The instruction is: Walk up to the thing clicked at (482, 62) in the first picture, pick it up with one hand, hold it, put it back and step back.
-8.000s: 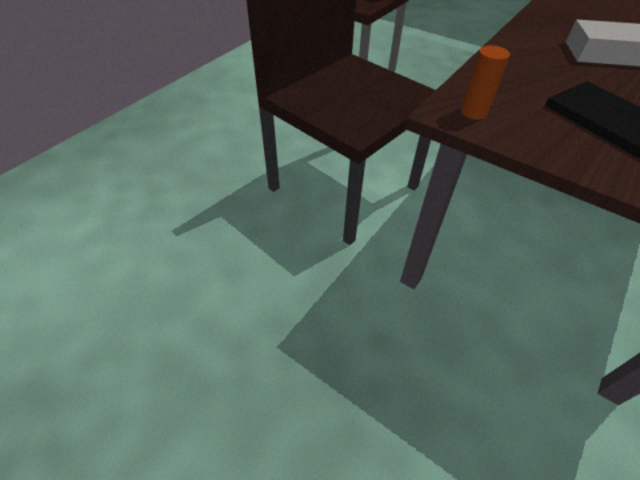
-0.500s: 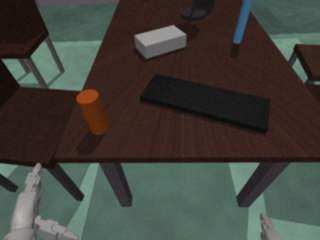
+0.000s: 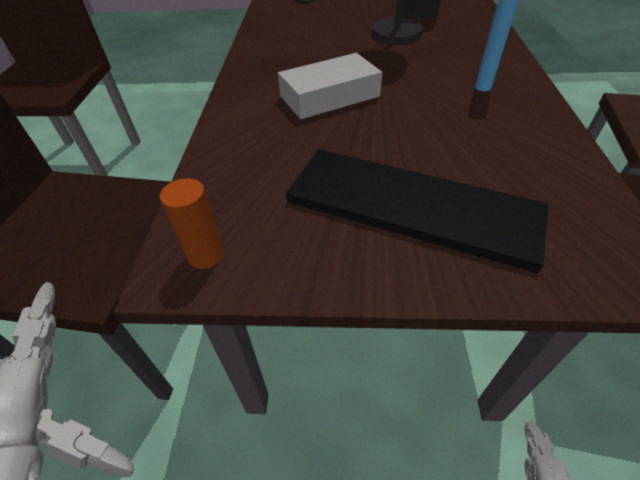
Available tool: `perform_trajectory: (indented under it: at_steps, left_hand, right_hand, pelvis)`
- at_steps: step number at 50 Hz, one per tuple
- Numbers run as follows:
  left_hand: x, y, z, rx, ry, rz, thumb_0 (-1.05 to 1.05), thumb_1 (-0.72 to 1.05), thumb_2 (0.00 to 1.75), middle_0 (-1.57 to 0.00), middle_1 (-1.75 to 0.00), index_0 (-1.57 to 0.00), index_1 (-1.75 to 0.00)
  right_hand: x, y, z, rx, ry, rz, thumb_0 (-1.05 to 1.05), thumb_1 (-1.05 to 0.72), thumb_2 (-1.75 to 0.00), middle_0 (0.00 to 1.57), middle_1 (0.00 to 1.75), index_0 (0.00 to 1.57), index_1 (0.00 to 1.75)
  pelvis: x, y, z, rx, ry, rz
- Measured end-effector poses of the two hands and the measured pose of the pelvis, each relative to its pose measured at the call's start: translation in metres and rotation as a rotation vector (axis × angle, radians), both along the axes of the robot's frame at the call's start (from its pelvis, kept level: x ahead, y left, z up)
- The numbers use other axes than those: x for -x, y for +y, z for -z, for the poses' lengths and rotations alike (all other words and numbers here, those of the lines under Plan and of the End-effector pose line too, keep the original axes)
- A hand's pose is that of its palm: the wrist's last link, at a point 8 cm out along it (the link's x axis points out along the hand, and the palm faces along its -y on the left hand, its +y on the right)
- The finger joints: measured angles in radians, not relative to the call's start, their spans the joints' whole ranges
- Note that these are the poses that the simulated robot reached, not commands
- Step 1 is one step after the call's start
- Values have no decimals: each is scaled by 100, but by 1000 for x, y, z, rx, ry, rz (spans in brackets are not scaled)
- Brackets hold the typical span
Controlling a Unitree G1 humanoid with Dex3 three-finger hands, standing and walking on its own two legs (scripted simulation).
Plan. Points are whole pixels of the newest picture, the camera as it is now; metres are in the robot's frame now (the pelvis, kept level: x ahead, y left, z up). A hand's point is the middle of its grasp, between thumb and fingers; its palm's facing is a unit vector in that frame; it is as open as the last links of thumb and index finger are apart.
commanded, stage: rise first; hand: left
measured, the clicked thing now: (194, 226) +0.47 +0.25 +0.02
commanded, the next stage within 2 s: go down in 0.44 s
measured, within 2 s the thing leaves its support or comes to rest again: neither
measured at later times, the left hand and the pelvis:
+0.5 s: hand (66, 375) +0.18 +0.27 +0.10, palm faces +0.35 -0.82 -0.45, open 17.6 cm; pelvis +0.00 +0.00 +0.00, yaw +0 degrees
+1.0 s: hand (40, 288) +0.27 +0.34 +0.12, palm faces +0.31 -0.92 -0.23, open 17.6 cm; pelvis +0.00 +0.01 +0.00, yaw +1 degrees
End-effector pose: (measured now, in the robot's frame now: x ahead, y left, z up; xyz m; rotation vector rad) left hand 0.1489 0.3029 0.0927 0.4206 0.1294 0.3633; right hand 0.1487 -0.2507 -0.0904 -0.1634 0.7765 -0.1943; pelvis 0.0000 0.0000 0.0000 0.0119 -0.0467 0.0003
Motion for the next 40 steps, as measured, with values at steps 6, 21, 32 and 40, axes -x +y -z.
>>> perform_trajectory:
  at_steps: [6,21,32,40]
  left_hand:
    - [-1,1,-10,-23,-36,17,-1,-57,3,-6,-6,-6,-5]
    - [1,4,-26,-60,-101,31,-1,-59,6,-7,-6,-6,-7]
    - [4,10,-36,-72,-167,25,-1,-60,6,-7,-7,-6,-7]
    - [-20,34,-36,-23,-228,11,-1,-59,6,-6,-7,-6,-7]
  right_hand:
    - [0,0,-3,0,-17,1,-1,49,-4,5,5,5,5]
    - [6,2,-2,0,-17,-1,-1,48,-5,5,5,5,5]
    - [4,4,-2,1,-27,-18,-1,48,-6,5,5,5,5]
    - [-3,9,-5,9,-40,-29,-1,49,-5,5,5,5,5]
  pelvis:
    - [1,1,0,0,-3,1]
    - [4,3,0,2,-6,2]
    - [6,3,2,4,1,-4]
    - [7,2,5,8,10,-17]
